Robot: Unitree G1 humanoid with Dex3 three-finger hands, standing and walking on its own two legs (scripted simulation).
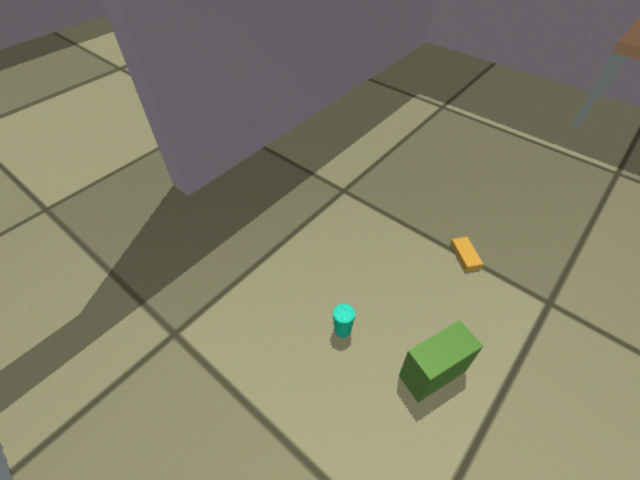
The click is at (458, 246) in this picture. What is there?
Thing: flat box
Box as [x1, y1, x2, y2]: [450, 237, 482, 271]
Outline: 452,239 450,244 464,270 467,271 480,268 482,262 467,237
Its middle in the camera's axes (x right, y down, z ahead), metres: +0.58 +0.06 +1.58
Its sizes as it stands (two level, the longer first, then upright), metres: 0.146 0.069 0.033
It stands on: the floor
